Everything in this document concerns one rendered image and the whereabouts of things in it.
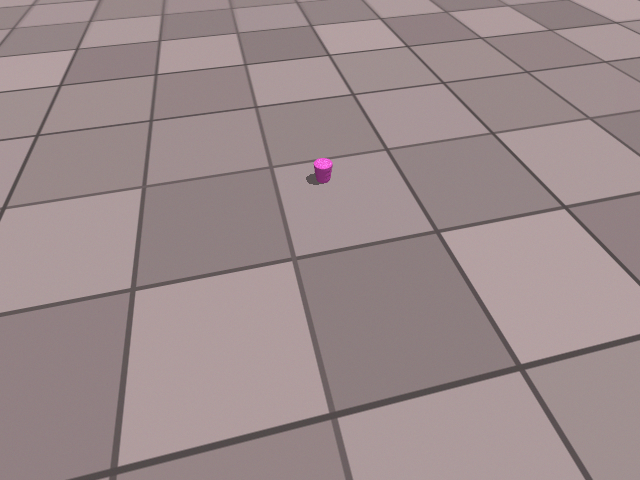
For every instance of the cup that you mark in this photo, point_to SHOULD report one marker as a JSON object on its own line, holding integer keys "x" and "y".
{"x": 323, "y": 169}

